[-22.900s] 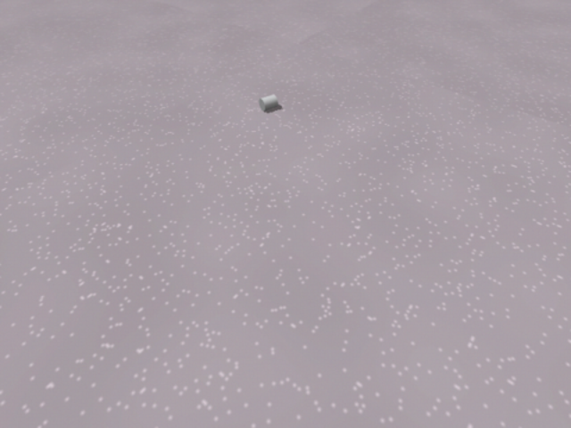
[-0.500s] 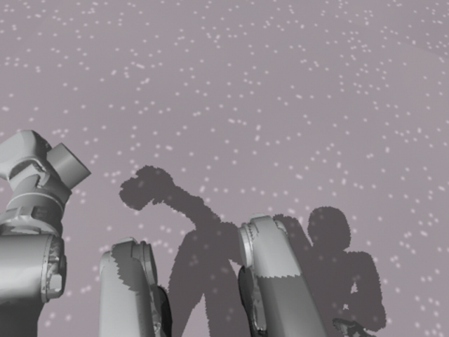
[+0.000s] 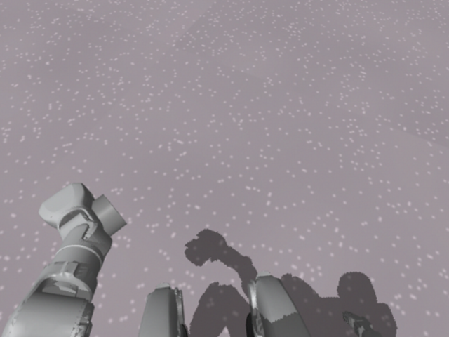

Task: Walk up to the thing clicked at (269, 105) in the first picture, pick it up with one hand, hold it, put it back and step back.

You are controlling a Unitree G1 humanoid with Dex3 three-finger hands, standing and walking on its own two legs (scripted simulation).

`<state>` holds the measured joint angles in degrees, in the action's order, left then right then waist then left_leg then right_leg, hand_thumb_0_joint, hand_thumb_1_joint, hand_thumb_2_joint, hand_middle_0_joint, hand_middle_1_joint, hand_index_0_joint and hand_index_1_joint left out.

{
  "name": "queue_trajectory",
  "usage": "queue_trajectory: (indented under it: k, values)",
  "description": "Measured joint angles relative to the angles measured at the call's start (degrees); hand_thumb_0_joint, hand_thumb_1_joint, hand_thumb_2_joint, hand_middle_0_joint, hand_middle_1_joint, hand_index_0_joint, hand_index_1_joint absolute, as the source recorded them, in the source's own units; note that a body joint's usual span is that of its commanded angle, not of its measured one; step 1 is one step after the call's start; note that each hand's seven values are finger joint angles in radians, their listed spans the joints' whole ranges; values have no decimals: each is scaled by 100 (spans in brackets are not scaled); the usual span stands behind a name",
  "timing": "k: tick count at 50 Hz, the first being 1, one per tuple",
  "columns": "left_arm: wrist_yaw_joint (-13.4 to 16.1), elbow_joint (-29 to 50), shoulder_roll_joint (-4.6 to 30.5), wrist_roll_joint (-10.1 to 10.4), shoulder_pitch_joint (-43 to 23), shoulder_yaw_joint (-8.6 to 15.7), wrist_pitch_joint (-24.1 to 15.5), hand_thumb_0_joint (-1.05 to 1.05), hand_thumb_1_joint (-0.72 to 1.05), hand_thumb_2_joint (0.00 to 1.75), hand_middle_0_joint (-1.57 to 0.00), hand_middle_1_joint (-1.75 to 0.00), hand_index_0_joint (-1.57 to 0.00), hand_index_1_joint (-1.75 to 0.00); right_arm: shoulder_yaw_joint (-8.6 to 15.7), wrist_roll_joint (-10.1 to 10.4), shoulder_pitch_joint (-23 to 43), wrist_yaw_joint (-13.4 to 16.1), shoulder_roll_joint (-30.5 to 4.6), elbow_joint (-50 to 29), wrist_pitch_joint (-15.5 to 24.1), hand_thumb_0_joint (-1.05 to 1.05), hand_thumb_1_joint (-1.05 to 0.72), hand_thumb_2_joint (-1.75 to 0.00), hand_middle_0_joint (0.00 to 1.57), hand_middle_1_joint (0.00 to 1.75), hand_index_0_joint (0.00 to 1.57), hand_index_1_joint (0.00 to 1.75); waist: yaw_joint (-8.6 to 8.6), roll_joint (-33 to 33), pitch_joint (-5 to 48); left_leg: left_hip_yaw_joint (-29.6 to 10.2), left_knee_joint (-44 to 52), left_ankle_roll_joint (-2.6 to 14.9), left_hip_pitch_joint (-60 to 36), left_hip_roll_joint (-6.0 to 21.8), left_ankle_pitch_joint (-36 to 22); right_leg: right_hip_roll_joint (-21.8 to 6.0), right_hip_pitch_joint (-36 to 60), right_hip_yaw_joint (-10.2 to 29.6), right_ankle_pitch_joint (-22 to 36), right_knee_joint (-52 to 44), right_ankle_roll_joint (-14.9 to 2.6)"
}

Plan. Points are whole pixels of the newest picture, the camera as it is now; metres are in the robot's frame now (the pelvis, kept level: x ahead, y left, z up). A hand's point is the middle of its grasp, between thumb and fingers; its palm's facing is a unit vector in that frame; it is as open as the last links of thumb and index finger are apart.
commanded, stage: lift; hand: left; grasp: from above
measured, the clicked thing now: (94, 224) +0.40 +0.25 -0.13
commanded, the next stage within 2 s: hold in 0.58 s
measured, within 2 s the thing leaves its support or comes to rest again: neither
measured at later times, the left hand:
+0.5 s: hand (62, 192) +0.39 +0.24 +0.05, palm faces -0.35 -0.29 -0.89, open 10.3 cm
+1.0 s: hand (48, 173) +0.39 +0.23 +0.10, palm faces -0.32 -0.29 -0.90, open 10.3 cm
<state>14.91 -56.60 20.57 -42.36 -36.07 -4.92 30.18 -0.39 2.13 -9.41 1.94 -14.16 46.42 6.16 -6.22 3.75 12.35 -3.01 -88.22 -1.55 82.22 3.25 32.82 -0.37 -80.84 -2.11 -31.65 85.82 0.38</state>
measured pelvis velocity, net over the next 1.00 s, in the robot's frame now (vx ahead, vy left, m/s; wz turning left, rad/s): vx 0.07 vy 0.00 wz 0.02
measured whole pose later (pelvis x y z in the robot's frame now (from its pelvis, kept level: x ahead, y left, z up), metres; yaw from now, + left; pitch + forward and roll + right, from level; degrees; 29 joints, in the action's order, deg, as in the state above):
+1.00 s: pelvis +0.07 +0.00 +0.16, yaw +1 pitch +8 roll +0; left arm 14.6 -57.3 12.3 -41.0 -29.7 -11.2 33.0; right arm -0.1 2.7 -13.6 0.4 -14.8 46.5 6.1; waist -2.3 2.1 5.1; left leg 1.0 -38.1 -1.2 27.1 2.0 18.9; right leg -1.4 -27.6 -0.4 -19.0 38.6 0.7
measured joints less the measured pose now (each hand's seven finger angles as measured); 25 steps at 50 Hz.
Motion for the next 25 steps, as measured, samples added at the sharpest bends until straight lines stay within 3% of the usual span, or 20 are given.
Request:
queue_trajectory:
  k: [6,12,25]
  values:
    - [14,-87,-187,130,222,-193,65,-1,3,25,-77,-32,-78,-33,-14,57,-157,151,66,114,42,0,-90,-90,20,30,20,30,62,-41,-47,60,995,4,-1156,12,-193,7,1148,6,187,-986,-5]
    - [100,-288,-365,99,280,-298,39,-1,3,25,-75,-34,-76,-35,-22,52,-329,241,79,149,79,1,-90,-90,20,30,20,30,74,-87,-170,113,1882,4,-2138,-4,-408,-8,2124,14,386,-1851,-9]
    - [162,-237,-565,152,499,-351,-34,-1,4,26,-73,-37,-74,-38,14,30,-572,221,43,134,-2,1,-89,-90,20,30,20,30,156,-124,-539,256,3458,21,-3793,-49,-871,-44,3722,88,819,-3347,13]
